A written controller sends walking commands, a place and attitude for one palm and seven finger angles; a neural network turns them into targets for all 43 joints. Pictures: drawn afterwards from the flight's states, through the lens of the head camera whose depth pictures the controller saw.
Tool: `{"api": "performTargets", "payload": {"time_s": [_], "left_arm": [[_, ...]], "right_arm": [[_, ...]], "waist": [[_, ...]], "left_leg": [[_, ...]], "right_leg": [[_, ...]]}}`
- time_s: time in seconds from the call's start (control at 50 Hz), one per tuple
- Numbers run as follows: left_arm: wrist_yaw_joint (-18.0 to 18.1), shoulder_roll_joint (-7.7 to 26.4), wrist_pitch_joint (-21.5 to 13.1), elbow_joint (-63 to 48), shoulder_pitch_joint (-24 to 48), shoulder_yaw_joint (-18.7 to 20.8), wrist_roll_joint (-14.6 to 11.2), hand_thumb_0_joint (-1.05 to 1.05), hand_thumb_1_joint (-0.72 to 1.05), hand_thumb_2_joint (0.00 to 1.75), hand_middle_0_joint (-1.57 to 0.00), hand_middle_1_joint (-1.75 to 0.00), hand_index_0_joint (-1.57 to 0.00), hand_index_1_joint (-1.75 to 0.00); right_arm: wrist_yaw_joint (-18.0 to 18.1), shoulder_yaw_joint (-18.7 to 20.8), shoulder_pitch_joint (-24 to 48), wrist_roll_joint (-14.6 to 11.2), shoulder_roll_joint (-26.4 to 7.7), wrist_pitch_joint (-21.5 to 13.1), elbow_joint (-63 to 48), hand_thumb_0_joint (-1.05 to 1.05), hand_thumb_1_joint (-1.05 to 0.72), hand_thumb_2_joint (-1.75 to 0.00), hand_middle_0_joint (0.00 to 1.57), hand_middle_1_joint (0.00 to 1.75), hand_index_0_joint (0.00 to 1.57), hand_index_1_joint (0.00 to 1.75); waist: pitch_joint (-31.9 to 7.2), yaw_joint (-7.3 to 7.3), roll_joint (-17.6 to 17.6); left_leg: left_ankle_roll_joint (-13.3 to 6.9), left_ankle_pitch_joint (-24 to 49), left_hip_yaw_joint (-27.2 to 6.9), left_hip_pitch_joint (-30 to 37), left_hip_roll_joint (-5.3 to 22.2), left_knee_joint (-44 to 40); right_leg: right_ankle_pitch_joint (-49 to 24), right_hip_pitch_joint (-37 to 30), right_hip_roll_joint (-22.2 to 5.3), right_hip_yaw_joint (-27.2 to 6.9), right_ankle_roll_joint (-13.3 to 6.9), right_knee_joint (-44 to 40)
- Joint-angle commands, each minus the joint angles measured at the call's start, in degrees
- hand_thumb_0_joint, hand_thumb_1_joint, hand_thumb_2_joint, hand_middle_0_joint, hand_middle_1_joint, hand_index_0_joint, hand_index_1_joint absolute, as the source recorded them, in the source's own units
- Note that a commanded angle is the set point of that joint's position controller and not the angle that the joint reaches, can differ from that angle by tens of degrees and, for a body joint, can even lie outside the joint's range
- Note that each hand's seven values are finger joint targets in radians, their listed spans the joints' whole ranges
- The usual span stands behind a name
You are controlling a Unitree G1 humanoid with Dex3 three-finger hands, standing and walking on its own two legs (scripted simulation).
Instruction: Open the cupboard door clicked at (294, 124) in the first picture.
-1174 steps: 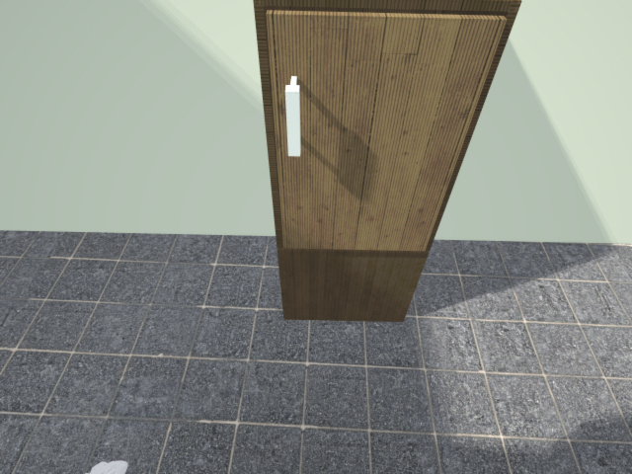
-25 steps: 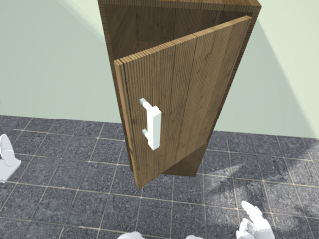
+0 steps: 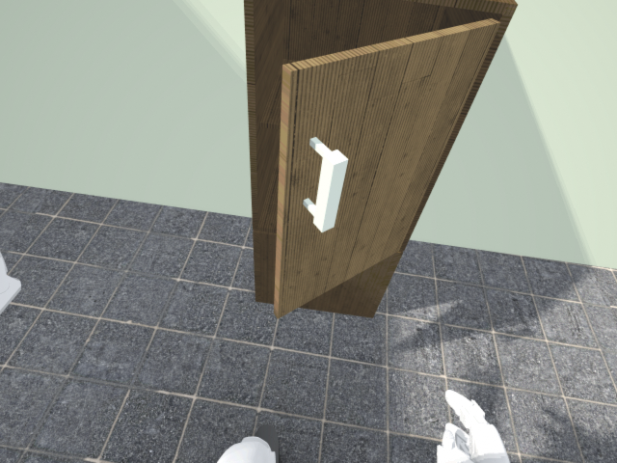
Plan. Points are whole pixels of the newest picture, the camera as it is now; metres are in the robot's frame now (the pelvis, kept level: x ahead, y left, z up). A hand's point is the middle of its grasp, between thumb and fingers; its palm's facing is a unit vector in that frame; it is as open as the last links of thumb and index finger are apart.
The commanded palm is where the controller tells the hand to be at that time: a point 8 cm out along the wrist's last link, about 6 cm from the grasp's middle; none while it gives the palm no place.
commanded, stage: stop stepping back and stand still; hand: left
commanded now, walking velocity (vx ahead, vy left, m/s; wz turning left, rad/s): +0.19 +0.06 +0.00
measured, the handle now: (320, 185) +0.47 +0.03 +0.10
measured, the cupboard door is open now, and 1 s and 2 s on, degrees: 41 41 41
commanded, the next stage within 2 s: let the arm hang, fingers relaxed in 1.00 s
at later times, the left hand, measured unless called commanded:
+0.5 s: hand out of the picture +0.09 +0.24 +0.20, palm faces +0.25 -0.83 -0.50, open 7.4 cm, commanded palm +0.05 +0.30 +0.19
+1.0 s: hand out of the picture +0.08 +0.29 +0.20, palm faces +0.37 -0.80 -0.47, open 7.4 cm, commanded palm +0.01 +0.33 +0.19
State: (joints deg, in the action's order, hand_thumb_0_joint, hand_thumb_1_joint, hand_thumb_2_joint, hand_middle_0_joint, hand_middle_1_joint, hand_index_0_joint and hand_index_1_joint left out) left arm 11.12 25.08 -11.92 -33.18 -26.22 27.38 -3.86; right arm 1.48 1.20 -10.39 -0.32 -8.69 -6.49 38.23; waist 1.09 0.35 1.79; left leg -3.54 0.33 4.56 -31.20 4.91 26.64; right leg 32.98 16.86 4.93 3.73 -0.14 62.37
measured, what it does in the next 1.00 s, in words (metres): walks backwards: right foot, then left foot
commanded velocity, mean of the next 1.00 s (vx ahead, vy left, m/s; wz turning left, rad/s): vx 0.20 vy -0.03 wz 0.00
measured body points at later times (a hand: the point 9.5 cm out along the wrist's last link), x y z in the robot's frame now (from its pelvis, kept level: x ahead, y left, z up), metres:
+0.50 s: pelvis -0.13 +0.01 +0.02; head -0.14 +0.04 +0.47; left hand +0.08 +0.28 +0.22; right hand -0.02 -0.24 -0.05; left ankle +0.02 +0.08 -0.71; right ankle -0.16 -0.06 -0.70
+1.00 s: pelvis -0.16 +0.04 +0.01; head -0.16 +0.06 +0.46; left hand +0.06 +0.33 +0.22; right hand -0.04 -0.20 -0.07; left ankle -0.14 +0.19 -0.72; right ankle -0.15 -0.05 -0.69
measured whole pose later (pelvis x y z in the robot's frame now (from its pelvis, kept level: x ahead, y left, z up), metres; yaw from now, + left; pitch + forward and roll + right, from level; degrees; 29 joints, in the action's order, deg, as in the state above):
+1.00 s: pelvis -0.16 +0.04 +0.01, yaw -6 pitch -1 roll +1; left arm 9.6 26.1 -12.5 -26.7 -28.5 27.0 -1.3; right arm 3.9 0.1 -14.1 1.0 -8.9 -8.9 37.3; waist 0.0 -2.1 -2.3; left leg 1.7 -15.8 2.7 -12.5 3.1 29.7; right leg 22.8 22.0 -0.1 3.7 0.1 45.9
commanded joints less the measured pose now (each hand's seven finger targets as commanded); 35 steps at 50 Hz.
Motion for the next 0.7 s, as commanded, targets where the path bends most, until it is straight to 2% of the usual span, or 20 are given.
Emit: {"api": "performTargets", "payload": {"time_s": [0.0,0.02,0.04,0.08,0.1,0.12,0.18,0.22,0.24,0.26,0.3,0.36,0.44,0.46,0.48,0.5,0.52,0.56,0.62,0.68], "left_arm": [[-1.3,10.6,-4.4,-13.1,0.1,5.1,-0.6,0.00,0.90,0.90,-0.20,-0.30,-0.20,-0.30],[-2.0,10.6,-4.8,-13.7,-0.6,4.8,-0.7,0.00,0.90,0.90,-0.20,-0.30,-0.20,-0.30],[-2.0,13.0,-5.2,-13.9,-0.5,6.5,0.1,0.00,0.90,0.90,-0.20,-0.30,-0.20,-0.30],[-1.2,18.1,-4.9,-12.6,-0.2,10.7,0.2,0.00,0.90,0.90,-0.20,-0.30,-0.20,-0.30],[-2.4,13.0,-3.6,-11.3,3.7,5.8,-0.4,0.00,0.90,0.90,-0.20,-0.30,-0.20,-0.30],[-2.2,10.4,-2.1,-8.0,4.5,5.0,-0.6,0.00,0.90,0.90,-0.20,-0.30,-0.20,-0.30],[-1.7,8.0,-1.1,-2.5,7.5,2.6,0.6,0.00,0.90,0.90,-0.20,-0.30,-0.20,-0.30],[-1.5,8.1,-1.9,-6.2,12.8,0.9,0.8,0.00,0.90,0.90,-0.20,-0.30,-0.20,-0.30],[-1.3,8.5,-2.2,-6.1,14.8,0.1,1.1,0.00,0.90,0.90,-0.20,-0.30,-0.20,-0.30],[-1.4,10.1,-2.4,-6.9,12.3,1.3,0.9,0.00,0.90,0.90,-0.20,-0.30,-0.20,-0.30],[-1.2,13.9,-2.8,-11.1,1.9,5.9,1.0,0.00,0.90,0.90,-0.20,-0.30,-0.20,-0.30],[-1.3,10.0,-2.6,-13.8,-9.0,5.1,1.8,0.00,0.90,0.90,-0.20,-0.30,-0.20,-0.30],[-0.5,10.7,-1.6,-7.7,-11.0,7.2,1.5,0.00,0.90,0.90,-0.20,-0.30,-0.20,-0.30],[-0.7,10.9,-1.0,-6.0,-10.1,7.3,1.7,0.00,0.90,0.90,-0.20,-0.30,-0.20,-0.30],[-1.1,11.4,-0.5,-4.7,-8.2,7.2,2.1,0.00,0.90,0.90,-0.20,-0.30,-0.20,-0.30],[-1.3,12.4,-0.8,-4.7,-4.4,7.8,2.1,0.00,0.90,0.90,-0.20,-0.30,-0.20,-0.30],[-2.4,14.5,-1.7,-5.8,2.7,8.9,1.2,0.00,0.90,0.90,-0.20,-0.30,-0.20,-0.30],[-2.6,8.5,-1.9,3.1,4.9,2.7,2.1,0.00,0.90,0.90,-0.20,-0.30,-0.20,-0.30],[-2.6,7.4,-2.5,3.0,9.5,-1.7,3.2,0.00,0.90,0.90,-0.20,-0.30,-0.20,-0.30],[-1.4,8.2,-3.3,0.2,9.9,-1.2,4.1,0.00,0.90,0.90,-0.20,-0.30,-0.20,-0.30]], "right_arm": [[0.1,1.7,3.3,0.4,-8.2,-4.2,-8.8,0.00,-0.90,-0.90,0.20,0.30,0.20,0.30],[-0.3,1.6,2.3,0.1,-8.0,-3.9,-8.6,0.00,-0.90,-0.90,0.20,0.30,0.20,0.30],[-0.3,1.7,1.7,-0.2,-8.3,-3.1,-7.8,0.00,-0.90,-0.90,0.20,0.30,0.20,0.30],[-0.6,0.5,3.5,0.9,-8.4,-2.4,-10.0,0.00,-0.90,-0.90,0.20,0.30,0.20,0.30],[-0.3,1.8,1.8,-1.0,-9.5,-2.5,-10.2,0.00,-0.90,-0.90,0.20,0.30,0.20,0.30],[0.9,1.5,3.6,-1.4,-9.6,-2.8,-10.8,0.00,-0.90,-0.90,0.20,0.30,0.20,0.30],[2.8,-0.5,3.3,-0.7,-9.2,-2.7,-8.6,0.00,-0.90,-0.90,0.20,0.30,0.20,0.30],[2.9,0.7,2.5,-0.6,-11.4,-4.2,-9.9,0.00,-0.90,-0.90,0.20,0.30,0.20,0.30],[2.2,0.9,2.7,-0.2,-11.4,-4.7,-10.0,0.00,-0.90,-0.90,0.20,0.30,0.20,0.30],[2.1,0.9,4.0,0.4,-10.1,-5.5,-9.4,0.00,-0.90,-0.90,0.20,0.30,0.20,0.30],[1.6,1.0,5.4,0.7,-9.5,-5.5,-10.1,0.00,-0.90,-0.90,0.20,0.30,0.20,0.30],[1.0,0.7,6.1,1.1,-9.3,-4.4,-10.7,0.00,-0.90,-0.90,0.20,0.30,0.20,0.30],[2.4,1.6,3.7,1.6,-9.3,-2.6,-10.9,0.00,-0.90,-0.90,0.20,0.30,0.20,0.30],[2.7,1.8,3.8,1.6,-9.1,-1.9,-10.5,0.00,-0.90,-0.90,0.20,0.30,0.20,0.30],[2.7,2.0,2.8,1.1,-8.5,-1.1,-9.7,0.00,-0.90,-0.90,0.20,0.30,0.20,0.30],[2.6,2.4,3.0,0.7,-9.3,-0.4,-9.8,0.00,-0.90,-0.90,0.20,0.30,0.20,0.30],[2.4,2.4,2.8,2.2,-11.8,-0.8,-7.7,0.00,-0.90,-0.90,0.20,0.30,0.20,0.30],[2.6,2.7,1.4,0.7,-10.9,-1.7,-8.6,0.00,-0.90,-0.90,0.20,0.30,0.20,0.30],[3.6,2.4,3.7,0.5,-11.2,-2.1,-7.8,0.00,-0.90,-0.90,0.20,0.30,0.20,0.30],[4.6,1.9,3.2,0.9,-10.0,-3.5,-7.6,0.00,-0.90,-0.90,0.20,0.30,0.20,0.30]], "waist": [[-12.7,1.25,15.1],[-12.6,0.85,9.5],[-8.5,1.22,-3.6],[-8.9,0.86,-10.1],[-6.2,0.26,-17.2],[2.5,-1.14,-16.8],[-3.2,-2.87,-0.9],[-8.3,-2.03,13.3],[-8.2,-1.37,9.4],[-9.0,-1.59,7.4],[-7.8,0.25,4.5],[-5.0,0.85,16.7],[-6.1,0.67,12.7],[-5.7,1.18,7.9],[-4.7,0.81,-4.6],[-2.7,0.25,-15.6],[0.4,-1.34,-10.0],[1.0,-2.60,-9.6],[4.8,-1.59,-4.3],[1.6,-0.74,-8.0]], "left_leg": [[8.5,-23.3,-4.7,17.2,3.9,-17.2],[9.8,-18.1,-0.1,21.2,-0.4,-5.3],[8.5,-15.6,1.2,24.3,-4.2,14.6],[6.3,-24.0,-3.4,6.6,-5.1,42.9],[6.2,-22.8,-6.5,-2.1,-7.9,45.6],[4.6,-20.2,-8.6,-3.5,-3.0,36.8],[2.3,-9.1,-0.8,19.9,-6.9,3.2],[-3.5,11.3,-18.5,33.3,5.6,-3.1],[-7.0,3.8,-30.3,29.5,11.7,-8.9],[-4.6,-15.2,-36.8,26.0,13.3,-16.1],[-2.3,-36.1,-30.9,15.1,10.8,-21.7],[1.2,-41.4,-13.6,-1.0,4.6,-25.1],[2.7,-39.4,-9.6,-4.6,3.3,-17.9],[3.4,-37.4,-7.1,-7.2,1.1,-8.5],[3.9,-31.7,-0.8,-5.7,-4.0,11.3],[3.7,-27.2,-3.3,-8.6,-7.0,33.6],[5.0,-20.3,-5.2,-8.3,-5.4,45.6],[4.6,-16.8,-6.8,-9.2,-2.5,48.2],[3.9,-14.1,-4.6,-8.2,-1.4,41.9],[2.8,-17.8,-1.0,-1.1,-2.6,28.8]], "right_leg": [[3.3,-9.1,1.9,5.1,-3.2,-37.7],[-0.1,-6.1,-3.2,-0.7,-4.7,-49.8],[-8.8,5.8,-14.1,-13.1,-6.3,-56.5],[-25.1,2.0,-25.7,-19.0,-13.4,-52.5],[-31.4,-2.3,-21.9,-21.3,-12.5,-48.6],[-41.7,-2.6,-20.6,-18.1,-10.8,-45.2],[-45.2,-4.8,-12.8,-6.4,-4.5,-32.1],[-18.8,3.2,-4.4,-2.6,1.2,-13.7],[-0.8,5.6,-2.0,-5.7,1.5,-6.7],[1.4,6.9,-2.0,-7.7,0.4,-1.7],[-5.0,1.2,-3.6,-7.6,-0.9,-3.8],[-8.6,-11.6,-0.8,1.4,-1.2,-10.8],[-1.1,-22.2,0.4,4.9,-3.0,-28.6],[-1.8,-24.7,-1.8,1.7,-3.8,-36.7],[-2.4,-17.8,-9.6,-7.6,-6.0,-46.3],[7.6,-5.9,-24.4,-32.6,-11.0,-57.0],[2.4,4.4,-25.6,-28.1,-12.1,-55.2],[19.7,7.4,-22.4,-27.3,-9.8,-56.5],[8.7,5.9,-20.4,-20.3,-8.7,-54.9],[8.3,2.7,-19.0,-17.0,-7.9,-54.7]]}}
